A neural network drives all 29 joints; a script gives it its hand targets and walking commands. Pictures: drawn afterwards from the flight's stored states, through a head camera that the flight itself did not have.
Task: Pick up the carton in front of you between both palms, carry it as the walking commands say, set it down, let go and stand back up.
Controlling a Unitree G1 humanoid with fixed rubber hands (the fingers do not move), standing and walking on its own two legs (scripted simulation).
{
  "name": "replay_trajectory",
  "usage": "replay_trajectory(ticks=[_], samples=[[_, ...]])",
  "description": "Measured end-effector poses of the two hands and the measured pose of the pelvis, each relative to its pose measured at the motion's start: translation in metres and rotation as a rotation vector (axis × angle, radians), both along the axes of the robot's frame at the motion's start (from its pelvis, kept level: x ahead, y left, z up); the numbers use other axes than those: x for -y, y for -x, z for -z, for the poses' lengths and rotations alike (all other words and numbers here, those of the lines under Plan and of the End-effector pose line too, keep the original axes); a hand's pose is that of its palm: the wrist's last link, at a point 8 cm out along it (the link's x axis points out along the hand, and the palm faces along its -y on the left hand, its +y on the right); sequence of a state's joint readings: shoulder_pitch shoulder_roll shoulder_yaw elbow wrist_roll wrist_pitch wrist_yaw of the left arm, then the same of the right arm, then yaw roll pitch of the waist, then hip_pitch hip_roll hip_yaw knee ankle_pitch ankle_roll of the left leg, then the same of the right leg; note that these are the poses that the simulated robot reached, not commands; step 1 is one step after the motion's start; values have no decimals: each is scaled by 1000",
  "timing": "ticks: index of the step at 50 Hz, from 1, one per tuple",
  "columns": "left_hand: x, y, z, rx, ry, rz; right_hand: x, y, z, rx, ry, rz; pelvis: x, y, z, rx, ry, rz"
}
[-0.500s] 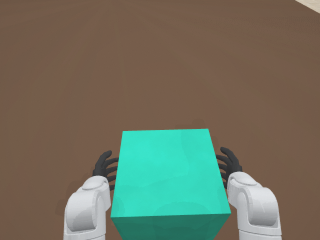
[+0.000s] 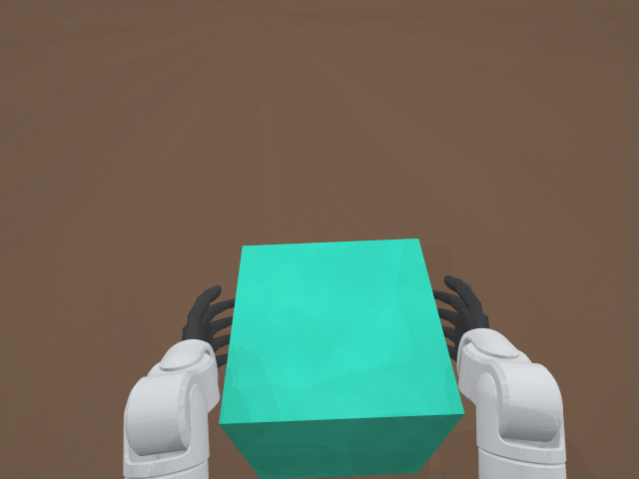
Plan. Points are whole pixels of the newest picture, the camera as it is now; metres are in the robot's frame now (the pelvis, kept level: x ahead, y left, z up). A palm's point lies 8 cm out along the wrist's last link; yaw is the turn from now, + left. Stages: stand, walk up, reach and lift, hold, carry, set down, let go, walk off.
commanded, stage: carry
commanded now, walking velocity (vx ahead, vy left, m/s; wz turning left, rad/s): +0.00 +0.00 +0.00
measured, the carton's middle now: (335, 366) +0.28 +0.00 +0.01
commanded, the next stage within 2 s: hold in 1.48 s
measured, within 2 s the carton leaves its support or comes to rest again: neither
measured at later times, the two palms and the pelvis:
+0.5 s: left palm (190, 315) +0.32 +0.17 +0.08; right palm (436, 303) +0.32 -0.13 +0.08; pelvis +0.06 +0.02 -0.01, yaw +0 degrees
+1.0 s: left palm (190, 354) +0.29 +0.18 +0.05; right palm (435, 343) +0.29 -0.12 +0.05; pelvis +0.02 +0.03 +0.00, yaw +0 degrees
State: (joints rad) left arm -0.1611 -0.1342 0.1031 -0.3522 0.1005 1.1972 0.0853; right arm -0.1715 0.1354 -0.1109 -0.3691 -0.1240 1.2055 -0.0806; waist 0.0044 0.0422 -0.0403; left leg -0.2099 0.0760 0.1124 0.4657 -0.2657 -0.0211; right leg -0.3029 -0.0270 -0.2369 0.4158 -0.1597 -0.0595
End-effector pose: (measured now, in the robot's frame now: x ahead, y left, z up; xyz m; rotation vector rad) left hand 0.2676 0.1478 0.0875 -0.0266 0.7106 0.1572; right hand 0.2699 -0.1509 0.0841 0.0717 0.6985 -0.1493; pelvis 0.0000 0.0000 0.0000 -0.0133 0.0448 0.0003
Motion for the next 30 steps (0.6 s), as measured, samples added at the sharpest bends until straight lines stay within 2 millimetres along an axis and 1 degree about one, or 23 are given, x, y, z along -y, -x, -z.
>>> replay_trajectory(ticks=[3, 5, 8, 12, 16, 21, 25, 30], samples=[[-4, -19, -6, 24, 14, 1, -4, -18, -9, 23, 14, 0, -3, -20, 0, -8, -1, 0], [-6, -29, -6, 27, 19, 1, -7, -29, -11, 27, 19, 1, -6, -31, 2, -15, -2, 0], [-11, -40, -2, 13, 22, 0, -11, -41, -8, 13, 23, 0, -10, -44, 3, -22, -4, 0], [-16, -49, 4, -6, 22, 0, -16, -50, -3, -7, 25, -2, -14, -53, 4, -24, -4, 1], [-19, -55, 5, -6, 20, 1, -20, -55, -1, -6, 24, -2, -18, -58, 5, -26, -4, 2], [-23, -57, 5, -1, 18, 4, -23, -56, -1, -1, 23, -1, -22, -59, 5, -27, -3, 2], [-25, -54, 7, -3, 15, 6, -25, -54, 2, -3, 23, -1, -24, -58, 7, -25, -2, 2], [-26, -47, 16, -18, 9, 11, -26, -46, 11, -18, 29, -7, -26, -54, 8, -17, -1, 2]])
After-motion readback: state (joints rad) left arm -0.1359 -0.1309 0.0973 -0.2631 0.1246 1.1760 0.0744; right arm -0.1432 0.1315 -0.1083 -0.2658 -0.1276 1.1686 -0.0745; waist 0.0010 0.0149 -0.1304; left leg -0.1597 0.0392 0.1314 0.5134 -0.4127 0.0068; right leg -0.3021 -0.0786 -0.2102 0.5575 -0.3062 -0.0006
